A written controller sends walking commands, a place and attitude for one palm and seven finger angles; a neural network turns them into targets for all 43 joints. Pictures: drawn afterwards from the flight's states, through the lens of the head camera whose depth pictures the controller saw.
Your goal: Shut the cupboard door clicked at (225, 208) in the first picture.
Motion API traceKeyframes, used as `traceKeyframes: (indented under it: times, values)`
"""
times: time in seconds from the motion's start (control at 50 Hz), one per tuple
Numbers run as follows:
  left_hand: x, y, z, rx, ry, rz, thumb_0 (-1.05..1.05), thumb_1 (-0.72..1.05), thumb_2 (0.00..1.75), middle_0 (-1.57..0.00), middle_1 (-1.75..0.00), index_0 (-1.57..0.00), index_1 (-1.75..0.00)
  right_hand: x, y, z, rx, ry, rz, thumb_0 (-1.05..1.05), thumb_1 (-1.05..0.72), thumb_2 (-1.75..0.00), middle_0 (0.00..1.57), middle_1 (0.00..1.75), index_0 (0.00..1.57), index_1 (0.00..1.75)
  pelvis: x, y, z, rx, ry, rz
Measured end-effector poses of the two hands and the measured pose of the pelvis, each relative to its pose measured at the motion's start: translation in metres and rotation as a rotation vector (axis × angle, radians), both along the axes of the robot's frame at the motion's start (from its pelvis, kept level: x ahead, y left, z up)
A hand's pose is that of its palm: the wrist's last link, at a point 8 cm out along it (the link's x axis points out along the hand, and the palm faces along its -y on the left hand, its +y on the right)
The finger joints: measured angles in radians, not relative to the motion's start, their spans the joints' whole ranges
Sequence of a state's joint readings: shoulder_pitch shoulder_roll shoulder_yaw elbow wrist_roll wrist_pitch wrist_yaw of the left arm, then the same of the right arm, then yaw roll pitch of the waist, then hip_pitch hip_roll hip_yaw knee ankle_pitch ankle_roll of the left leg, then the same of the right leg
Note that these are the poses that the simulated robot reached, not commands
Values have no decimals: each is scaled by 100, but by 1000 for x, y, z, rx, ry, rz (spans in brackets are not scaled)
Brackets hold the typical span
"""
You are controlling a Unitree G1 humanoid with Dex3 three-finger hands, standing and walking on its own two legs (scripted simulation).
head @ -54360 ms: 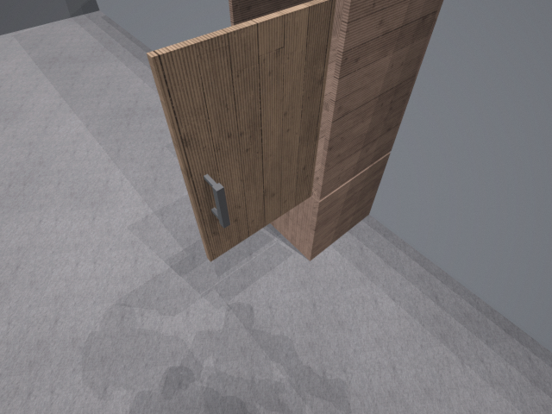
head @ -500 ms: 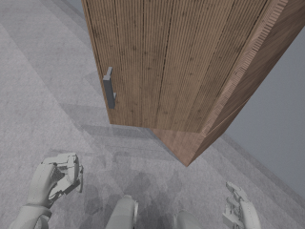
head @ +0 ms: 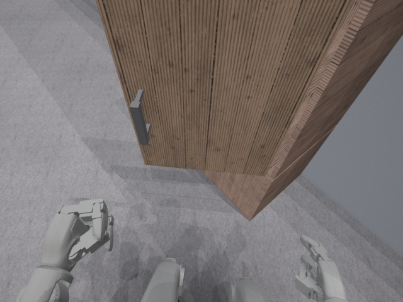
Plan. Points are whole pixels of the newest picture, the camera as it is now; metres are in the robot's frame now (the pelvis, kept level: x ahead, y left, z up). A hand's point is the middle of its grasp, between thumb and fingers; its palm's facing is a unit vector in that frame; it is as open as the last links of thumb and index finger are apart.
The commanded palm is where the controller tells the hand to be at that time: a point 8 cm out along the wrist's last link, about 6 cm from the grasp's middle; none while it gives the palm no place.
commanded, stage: bring the fist close to the handle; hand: left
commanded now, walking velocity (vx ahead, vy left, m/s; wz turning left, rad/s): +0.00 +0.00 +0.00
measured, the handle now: (142, 118) +0.50 +0.19 +0.04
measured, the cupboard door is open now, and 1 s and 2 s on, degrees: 44 44 40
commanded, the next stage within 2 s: push the door shut along its arc in 1.30 s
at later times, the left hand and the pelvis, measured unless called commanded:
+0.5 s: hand (133, 187) +0.32 +0.16 +0.05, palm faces -0.05 -1.00 -0.02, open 3.1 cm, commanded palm +0.30 +0.21 +0.05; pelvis +0.00 +0.00 +0.01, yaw -1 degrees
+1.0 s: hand (153, 155) +0.39 +0.14 +0.04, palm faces -0.03 -1.00 -0.03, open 3.1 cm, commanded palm +0.37 +0.19 +0.04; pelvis +0.00 +0.00 +0.00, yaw -1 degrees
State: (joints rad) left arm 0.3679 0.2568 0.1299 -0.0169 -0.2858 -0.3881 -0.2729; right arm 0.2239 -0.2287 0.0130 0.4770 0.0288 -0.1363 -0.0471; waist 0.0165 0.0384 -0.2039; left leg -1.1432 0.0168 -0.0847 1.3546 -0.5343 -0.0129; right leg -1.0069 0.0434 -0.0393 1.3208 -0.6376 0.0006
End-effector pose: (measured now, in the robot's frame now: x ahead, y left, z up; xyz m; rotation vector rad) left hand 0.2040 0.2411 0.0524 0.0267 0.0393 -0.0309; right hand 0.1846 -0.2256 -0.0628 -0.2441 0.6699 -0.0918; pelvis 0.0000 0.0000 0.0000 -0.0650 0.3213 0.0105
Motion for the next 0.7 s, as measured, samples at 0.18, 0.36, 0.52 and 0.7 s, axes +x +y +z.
traceKeyframes:
  times: [0.18,0.36,0.52,0.7]
  values:
    - [34,-10,-4,-11,-31,-33,2,90,90,-130,-150,-130,-150,-5,-2,-6,-11,31,5,1,-90,-89,20,30,21,30,-2,1,-3,-3,10,0]
    - [70,-17,-6,-9,-19,-22,2,90,90,-130,-150,-130,-150,-29,-7,-11,-7,120,-31,1,-90,-89,20,30,21,30,-1,2,3,4,17,-8]
    - [96,-24,-6,-10,-35,-21,2,90,90,-129,-150,-130,-150,-47,-14,-16,-10,196,-64,1,-90,-89,20,30,21,30,1,3,6,11,24,-14]
    - [122,-32,-9,-6,-45,-12,2,90,90,-129,-150,-130,-150,-57,-20,-22,-12,248,-85,1,-90,-89,20,30,21,30,0,1,5,18,31,-19]
